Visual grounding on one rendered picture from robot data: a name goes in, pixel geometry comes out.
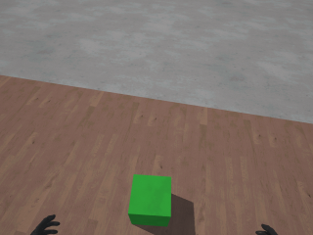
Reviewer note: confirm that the carton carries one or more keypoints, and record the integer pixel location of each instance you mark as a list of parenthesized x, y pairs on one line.
[(150, 200)]

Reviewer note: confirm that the right robot hand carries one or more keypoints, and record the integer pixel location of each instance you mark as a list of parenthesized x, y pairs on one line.
[(268, 230)]

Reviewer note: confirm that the left robot hand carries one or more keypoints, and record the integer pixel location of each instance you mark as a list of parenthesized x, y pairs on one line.
[(46, 222)]

